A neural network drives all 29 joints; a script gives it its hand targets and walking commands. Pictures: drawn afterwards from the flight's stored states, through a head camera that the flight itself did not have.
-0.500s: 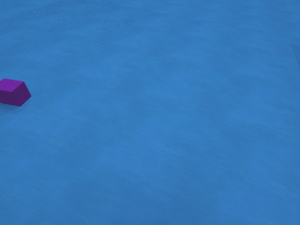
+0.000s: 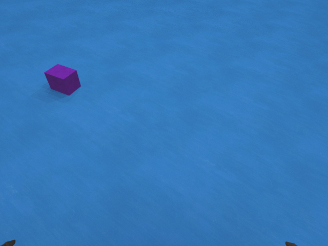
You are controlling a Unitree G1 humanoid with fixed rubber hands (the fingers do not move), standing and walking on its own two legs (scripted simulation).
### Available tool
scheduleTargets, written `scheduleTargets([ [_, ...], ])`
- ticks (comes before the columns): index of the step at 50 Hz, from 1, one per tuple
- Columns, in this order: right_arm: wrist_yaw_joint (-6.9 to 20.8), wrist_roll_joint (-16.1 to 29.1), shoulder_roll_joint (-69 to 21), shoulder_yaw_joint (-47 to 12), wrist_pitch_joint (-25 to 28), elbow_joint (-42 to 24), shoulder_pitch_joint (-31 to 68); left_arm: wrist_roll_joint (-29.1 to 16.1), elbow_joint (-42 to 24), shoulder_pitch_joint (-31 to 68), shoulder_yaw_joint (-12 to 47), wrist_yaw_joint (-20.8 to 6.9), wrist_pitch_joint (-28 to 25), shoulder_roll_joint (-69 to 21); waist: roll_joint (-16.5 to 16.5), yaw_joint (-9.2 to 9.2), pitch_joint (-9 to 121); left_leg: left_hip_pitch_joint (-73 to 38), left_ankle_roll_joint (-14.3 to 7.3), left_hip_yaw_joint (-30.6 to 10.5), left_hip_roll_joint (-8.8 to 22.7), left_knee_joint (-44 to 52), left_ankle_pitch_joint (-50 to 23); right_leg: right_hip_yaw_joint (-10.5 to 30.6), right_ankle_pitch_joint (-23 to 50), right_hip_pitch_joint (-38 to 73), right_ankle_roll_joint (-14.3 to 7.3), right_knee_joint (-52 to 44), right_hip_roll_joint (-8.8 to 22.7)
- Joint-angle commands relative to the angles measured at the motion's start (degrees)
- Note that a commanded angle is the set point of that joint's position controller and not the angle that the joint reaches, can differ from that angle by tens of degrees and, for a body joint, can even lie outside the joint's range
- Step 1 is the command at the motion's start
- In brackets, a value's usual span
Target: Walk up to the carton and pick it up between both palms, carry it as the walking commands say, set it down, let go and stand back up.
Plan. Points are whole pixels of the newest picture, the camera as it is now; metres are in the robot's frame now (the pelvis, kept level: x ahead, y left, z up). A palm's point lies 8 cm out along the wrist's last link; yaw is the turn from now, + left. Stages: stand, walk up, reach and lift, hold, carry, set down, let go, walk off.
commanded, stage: walk up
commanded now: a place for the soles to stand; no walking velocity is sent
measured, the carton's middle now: (63, 79) +1.61 +0.84 -0.66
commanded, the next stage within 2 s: none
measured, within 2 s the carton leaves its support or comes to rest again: neither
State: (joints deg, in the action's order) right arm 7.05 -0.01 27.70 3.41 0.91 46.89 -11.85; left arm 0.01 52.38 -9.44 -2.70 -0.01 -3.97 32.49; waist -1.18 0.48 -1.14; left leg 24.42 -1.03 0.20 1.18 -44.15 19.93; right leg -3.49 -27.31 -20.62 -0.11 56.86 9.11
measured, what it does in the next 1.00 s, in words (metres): walks ahead, turning left: right foot, then left foot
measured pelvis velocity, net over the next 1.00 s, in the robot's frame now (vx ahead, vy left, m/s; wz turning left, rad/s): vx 0.37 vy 0.08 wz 0.31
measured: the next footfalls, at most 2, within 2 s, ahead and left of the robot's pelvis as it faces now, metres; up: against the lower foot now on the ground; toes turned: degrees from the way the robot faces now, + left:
right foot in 0.24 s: +0.22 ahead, -0.10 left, +0.00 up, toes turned +0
left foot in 0.62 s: +0.34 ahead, +0.22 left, +0.00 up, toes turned +15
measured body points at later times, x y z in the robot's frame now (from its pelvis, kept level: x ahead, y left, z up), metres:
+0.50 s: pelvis +0.19 +0.03 +0.02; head +0.21 +0.03 +0.47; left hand +0.19 +0.39 -0.06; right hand +0.38 -0.27 -0.07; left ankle +0.18 +0.18 -0.66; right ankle +0.18 -0.10 -0.71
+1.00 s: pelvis +0.37 +0.08 +0.00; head +0.41 +0.08 +0.45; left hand +0.37 +0.45 -0.07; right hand +0.58 -0.19 -0.10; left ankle +0.30 +0.21 -0.68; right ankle +0.46 -0.01 -0.71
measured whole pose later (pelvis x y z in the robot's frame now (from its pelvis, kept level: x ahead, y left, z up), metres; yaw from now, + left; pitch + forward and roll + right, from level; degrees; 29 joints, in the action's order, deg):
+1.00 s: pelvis +0.37 +0.08 +0.00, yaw +18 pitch +1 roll +2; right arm 4.1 0.0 25.7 3.4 3.2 45.8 -12.7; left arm 0.0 49.3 -13.0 -2.7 -1.3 -9.1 28.1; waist 0.5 -0.3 -2.3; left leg 24.6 -1.6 -2.2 -1.4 -55.0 25.5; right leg -5.4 -17.8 -26.8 -0.8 44.0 5.5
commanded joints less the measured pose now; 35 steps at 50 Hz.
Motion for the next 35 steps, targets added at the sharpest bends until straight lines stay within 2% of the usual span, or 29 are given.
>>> scheduleTargets([
  [1, -2.58, 0.01, 15.78, 5.41, 1.54, -4.04, -2.55, 0.2, -5.99, 4.77, -1.48, -0.94, -2.64, 9.54, 4.85, 1.99, 2.09, -20.14, -12.06, -31.2, 11.77, 28.37, 10.66, 5.48, 4.48, -22.4, -0.85, 4.96, -2.04],
  [2, -2.81, -0.49, 13.85, 4.62, 1.73, -4.43, -3.65, -0.04, -5.84, 3.95, -1.56, -1.27, -2.93, 7.81, 5.53, 2.63, 1.48, -21.59, -12.94, -27.23, 8.96, 25.24, -1.38, 3.91, 0.95, -21.83, -0.61, -0.24, -3.72],
  [3, -2.89, -0.77, 14.32, 4.91, 1.95, -3.39, -6.08, 0.32, -5.93, 4.65, -1.93, -1.17, -2.81, 8.18, 6.14, 3.4, 2.92, -21.67, -13.17, -27.51, 9.78, 23.7, -4.58, 3.39, -0.86, -20.05, -0.98, -2.73, -4.96],
  [4, -2.63, -0.94, 14.63, 4.89, 1.92, -3.39, -7.96, 0.25, -6.66, 5.65, -2.03, -1.12, -2.81, 6.91, 9.87, 3.49, 3.64, -22.4, -13.98, -27.37, 9.55, 23.77, -4.59, 3.09, -2.14, -19.72, -1.52, -4.69, -5.24],
  [7, -2.23, -0.7, 14.45, 4.81, 1.86, -4.13, -4.92, 1.09, -5.95, 5.7, -2.13, -0.99, -3.51, 7.29, 11.03, 3.36, -1.28, -13.95, -16.54, -30.05, 12.23, 25.74, 2.53, 2.11, 1.5, -18.25, -1.09, -9.33, -5.42],
  [8, -1.99, -0.95, 14.22, 4.19, 1.68, -4.6, -3.54, 0.92, -5.79, 6.58, -2.76, -1.16, -3.75, 8.04, 7.84, 2.92, -2.3, -11.91, -15.48, -30.79, 11.2, 26.26, 3.16, 2.73, 2.88, -16.95, -1.18, -10.49, -5.87],
  [9, -1.9, -0.91, 14.31, 4.32, 1.75, -5.13, -2.89, 0.57, -5.94, 6.05, -3.0, -1.25, -4.12, 7.76, 8.42, 2.22, -1.17, -12.77, -15.68, -28.47, 10.7, 24.39, -1.58, 1.0, 3.57, -15.04, -1.2, -13.41, -7.26],
  [10, -1.89, -1.06, 14.82, 4.66, 1.76, -4.91, -3.92, 0.88, -6.35, 6.48, -2.45, -1.39, -4.45, 6.81, 10.03, 3.13, -1.77, -12.85, -14.48, -27.3, 10.47, 23.42, -5.97, 0.22, 5.48, -13.95, -1.6, -16.99, -7.03],
  [12, -1.79, -0.5, 14.34, 4.2, 1.71, -6.1, -1.13, 1.02, -4.89, 0.09, -2.32, -1.02, -5.07, 6.33, 11.56, -1.01, 2.25, -9.54, -11.19, -21.81, 6.97, 15.48, -15.53, -1.33, 12.82, -0.47, -2.59, -26.77, -9.51],
  [13, -1.75, -0.27, 10.38, 3.06, 2.16, -7.83, 0.71, 1.5, -3.28, -7.06, -3.68, -0.51, -5.55, 9.43, 5.07, -5.53, 7.42, 0.79, -7.54, -15.93, 3.09, 5.51, -18.46, 3.15, 13.43, 18.43, -4.06, -31.0, -8.32],
  [14, -1.83, 0.07, 4.98, 1.2, 2.93, -9.63, 1.8, 2.16, -2.39, -14.28, -5.69, -0.16, -5.91, 13.61, -10.02, -10.01, 11.82, 15.15, -3.28, -7.18, -3.0, -12.95, -14.74, 22.75, -3.02, 31.32, -9.56, -37.47, 6.04],
  [15, -2.25, -0.03, 9.39, 2.0, 3.22, -9.41, 3.75, 1.43, -2.88, -16.23, -7.07, 0.02, -5.73, 17.5, -11.2, -9.96, 8.36, 26.66, -1.52, -4.08, -4.63, -20.67, 7.66, 40.31, 0.36, 35.93, -15.8, -41.24, 19.2],
  [16, -2.77, -0.55, 12.89, 2.46, 3.07, -7.42, 4.88, 1.17, -3.43, -12.69, -6.23, 0.18, -5.48, 15.87, -0.79, -7.54, 6.94, 28.31, -1.4, -8.36, -0.15, -24.4, 8.08, 36.0, 4.87, 34.18, -17.37, -37.51, 19.3],
  [18, -2.33, -1.26, 10.43, 2.65, 3.08, -7.04, 4.92, 0.79, -6.11, -10.77, -5.48, 0.19, -5.24, 11.04, 2.39, -6.98, 3.68, 24.84, -0.98, -7.52, 2.62, -22.25, 3.37, 25.01, 13.75, 28.52, -14.6, -36.67, 15.35],
  [19, -1.76, -0.91, 9.73, 2.8, 3.13, -8.02, 4.66, 1.06, -6.0, -9.92, -5.09, 0.42, -5.14, 11.5, -0.77, -5.69, 0.72, 24.21, -0.81, -7.73, 3.37, -20.27, 1.78, 19.96, 16.81, 24.8, -13.03, -38.14, 13.5],
  [20, -1.3, -1.29, 8.78, 3.26, 3.01, -8.34, 4.53, 1.2, -6.35, -9.72, -4.46, 0.29, -5.42, 10.83, 0.73, -4.69, 0.7, 22.2, -0.05, -7.19, 3.99, -17.27, 2.42, 17.38, 19.88, 22.8, -12.51, -38.69, 13.24],
  [21, -0.95, -1.29, 9.32, 3.44, 2.75, -8.22, 4.43, 1.2, -6.47, -9.34, -4.86, -0.11, -5.44, 10.92, -3.48, -4.49, 1.01, 20.3, 0.26, -4.24, 3.63, -14.0, 3.16, 12.68, 24.0, 22.44, -12.51, -38.0, 12.64],
  [22, -0.69, -0.98, 8.14, 3.22, 2.54, -8.7, 6.53, 1.18, -6.58, -10.28, -5.07, -0.06, -5.3, 11.68, -3.26, -5.21, -1.51, 20.27, 0.71, -3.15, 3.53, -9.93, 3.83, 10.55, 29.65, 21.47, -12.83, -37.93, 12.8],
  [24, 0.0, -0.8, 6.51, 2.82, 2.77, -9.25, 9.84, 1.05, -6.98, -9.38, -5.1, -0.35, -5.33, 11.92, -4.55, -5.19, -3.99, 16.89, 1.01, -0.35, 4.17, -0.92, -1.76, 5.02, 28.83, 17.71, -12.58, -38.56, 12.5],
  [25, 0.48, -0.77, 6.18, 2.56, 3.07, -9.04, 10.64, 0.4, -7.1, -8.48, -4.95, -1.02, -5.13, 11.05, -5.27, -4.98, -3.39, 11.65, 0.32, 1.18, 3.49, 5.19, -5.54, 0.33, 26.14, 13.96, -10.34, -38.36, 8.43],
  [26, 0.7, -0.66, 6.84, 3.03, 3.08, -7.71, 7.15, 0.53, -8.09, -5.6, -4.75, -1.32, -4.66, 11.88, -10.43, -2.85, -1.43, 5.09, -0.19, 3.11, 3.0, 6.85, -7.24, -1.55, 20.76, 11.19, -9.63, -38.8, 9.31],
  [28, 0.13, -0.61, 8.28, 4.36, 3.25, -5.55, 0.61, 0.12, -8.69, -0.91, -4.08, -1.62, -4.21, 12.54, -7.74, 1.5, -2.57, -6.9, -0.08, 8.21, -0.79, 9.45, -8.49, -5.81, 22.95, 3.2, -8.4, -31.3, 8.37],
  [29, -0.81, -1.22, 10.32, 5.31, 3.46, -3.56, -4.17, 0.19, -8.48, -0.6, -3.41, -1.65, -4.26, 9.66, -2.1, 5.21, 1.29, -15.93, -2.11, 6.55, -2.07, 11.15, -7.22, -7.62, 27.05, 0.08, -6.19, -19.91, 6.32],
  [30, -1.99, -1.2, 14.4, 6.63, 3.71, -1.64, -13.78, 0.28, -9.52, -3.55, -1.91, -1.4, -3.9, 5.77, 13.43, 8.72, 7.7, -26.31, -5.97, -4.37, -0.67, 15.51, 5.5, -8.13, 25.04, -6.18, -3.83, 1.7, 2.03],
  [31, -3.36, -1.02, 18.46, 7.17, 3.73, -1.64, -16.12, 0.49, -10.06, -3.96, -0.1, -1.07, -4.18, 1.47, 24.14, 7.57, 4.23, -28.41, -10.27, -30.44, 10.47, 24.03, 10.95, -5.15, -1.46, -20.84, -1.83, 14.72, -5.18],
  [32, -3.53, 0.7, 20.59, 6.95, 3.78, -3.26, -14.31, 0.12, -11.16, -1.5, -0.67, -1.04, -3.98, 4.7, 19.01, 6.8, 5.49, -25.47, -10.09, -43.5, 14.36, 31.86, 15.4, 2.79, -2.45, -23.59, -1.95, 16.37, -6.74],
  [33, -3.87, 1.61, 20.04, 7.17, 3.98, -4.33, -9.86, -0.34, -10.25, -0.09, -1.82, -0.88, -3.75, 9.51, 8.85, 5.22, 4.86, -24.93, -13.1, -44.84, 14.82, 29.55, 18.63, 4.55, 1.36, -24.65, -2.13, 17.14, -4.91],
  [34, -4.34, 1.61, 17.13, 6.4, 3.88, -3.96, -7.67, -0.51, -8.78, -1.96, -1.53, -0.95, -3.64, 8.89, 7.8, 2.91, 2.18, -22.46, -13.78, -36.52, 14.1, 25.75, 11.5, 4.06, 4.07, -26.24, -2.18, 14.9, -2.61],
  [35, -4.21, 1.22, 15.12, 5.2, 4.01, -4.3, -5.38, -0.13, -7.44, -2.7, -1.33, -1.1, -3.51, 8.16, 8.2, 2.02, 1.37, -17.98, -13.11, -31.92, 12.79, 25.15, 6.73, 4.66, 4.76, -22.01, -1.77, 9.74, -1.3],
])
